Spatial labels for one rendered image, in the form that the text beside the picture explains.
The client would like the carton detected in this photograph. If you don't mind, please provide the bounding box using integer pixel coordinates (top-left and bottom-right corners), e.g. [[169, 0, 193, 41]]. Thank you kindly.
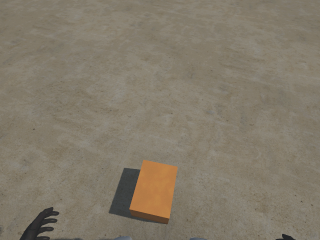
[[129, 160, 178, 224]]

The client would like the left robot hand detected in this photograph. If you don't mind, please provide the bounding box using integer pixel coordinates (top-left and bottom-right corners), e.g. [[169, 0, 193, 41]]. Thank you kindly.
[[20, 207, 60, 240]]

